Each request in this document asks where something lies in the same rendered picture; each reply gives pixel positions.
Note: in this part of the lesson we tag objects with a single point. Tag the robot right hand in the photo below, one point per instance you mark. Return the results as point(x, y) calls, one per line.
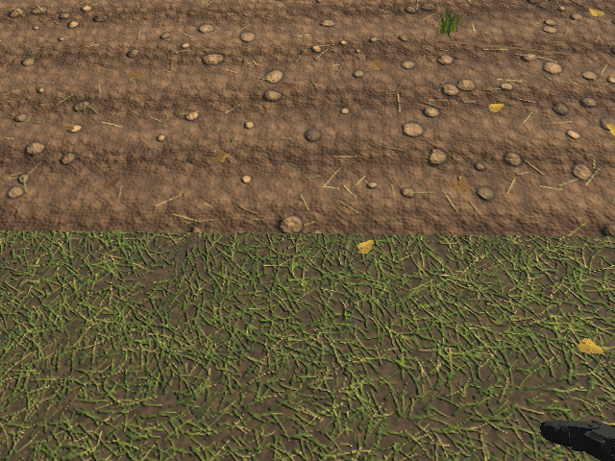
point(596, 438)

